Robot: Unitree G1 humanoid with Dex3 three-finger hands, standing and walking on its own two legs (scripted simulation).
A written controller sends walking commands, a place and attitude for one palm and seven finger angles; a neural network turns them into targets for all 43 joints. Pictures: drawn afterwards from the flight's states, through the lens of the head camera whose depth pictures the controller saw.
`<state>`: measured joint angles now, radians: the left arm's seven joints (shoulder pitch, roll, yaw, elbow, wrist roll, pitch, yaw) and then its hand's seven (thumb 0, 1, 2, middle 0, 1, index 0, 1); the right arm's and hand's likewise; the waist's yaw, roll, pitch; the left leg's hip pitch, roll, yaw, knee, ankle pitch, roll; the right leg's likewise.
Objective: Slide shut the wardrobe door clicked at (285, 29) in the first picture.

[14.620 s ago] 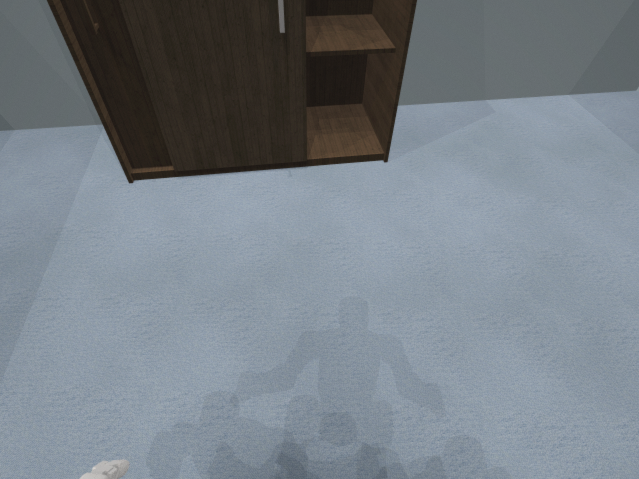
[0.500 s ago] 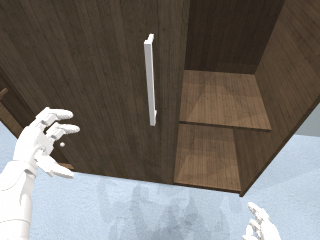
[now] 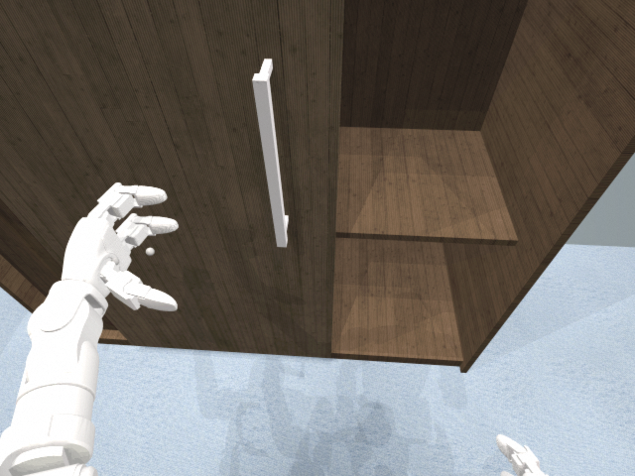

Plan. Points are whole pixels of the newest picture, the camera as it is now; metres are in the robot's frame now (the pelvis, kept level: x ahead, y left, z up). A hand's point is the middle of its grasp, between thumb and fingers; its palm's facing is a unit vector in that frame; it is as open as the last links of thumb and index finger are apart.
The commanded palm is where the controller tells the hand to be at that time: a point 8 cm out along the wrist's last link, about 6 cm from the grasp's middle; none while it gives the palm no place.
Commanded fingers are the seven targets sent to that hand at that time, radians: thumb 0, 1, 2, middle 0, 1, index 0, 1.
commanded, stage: move the hooked fingers beside the handle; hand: left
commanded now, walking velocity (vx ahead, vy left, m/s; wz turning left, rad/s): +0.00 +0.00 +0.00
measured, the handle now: (275, 168) +0.53 +0.08 +0.09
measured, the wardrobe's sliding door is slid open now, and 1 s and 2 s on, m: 0.42 0.42 0.42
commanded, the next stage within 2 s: feel for the door with the fingertips in 1.70 s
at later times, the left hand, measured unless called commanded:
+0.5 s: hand (203, 212) +0.43 +0.17 +0.10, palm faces -0.05 -1.00 -0.03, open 14.0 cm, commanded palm +0.41 +0.22 +0.10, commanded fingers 0.00 -0.50 0.30 -0.30 -1.20 -0.30 -1.20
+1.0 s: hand (233, 184) +0.49 +0.14 +0.10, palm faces -0.04 -1.00 -0.01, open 14.0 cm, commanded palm +0.46 +0.20 +0.09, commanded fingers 0.00 -0.50 0.30 -0.30 -1.20 -0.30 -1.20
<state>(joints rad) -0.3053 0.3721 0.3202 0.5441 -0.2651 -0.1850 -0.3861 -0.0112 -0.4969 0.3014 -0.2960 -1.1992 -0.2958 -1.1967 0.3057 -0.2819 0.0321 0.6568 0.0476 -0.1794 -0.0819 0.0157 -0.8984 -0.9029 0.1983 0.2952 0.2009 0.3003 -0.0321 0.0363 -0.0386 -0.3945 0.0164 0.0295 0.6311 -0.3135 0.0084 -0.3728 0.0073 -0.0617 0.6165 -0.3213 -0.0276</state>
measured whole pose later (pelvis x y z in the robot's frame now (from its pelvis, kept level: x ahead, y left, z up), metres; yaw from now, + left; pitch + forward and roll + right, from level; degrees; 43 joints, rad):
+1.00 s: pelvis +0.00 +0.00 -0.01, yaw -2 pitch +12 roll +0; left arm -0.87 0.38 0.32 1.14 -0.11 -0.35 -0.18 -0.01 -0.50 0.30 -0.30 -1.20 -0.30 -1.20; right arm 0.39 -0.27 0.02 0.69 0.01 -0.02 -0.01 0.01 -0.90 -0.90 0.20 0.29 0.20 0.30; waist -0.14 0.02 -0.06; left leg -0.60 0.03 0.05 0.73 -0.35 0.01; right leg -0.58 0.02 -0.04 0.71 -0.34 -0.02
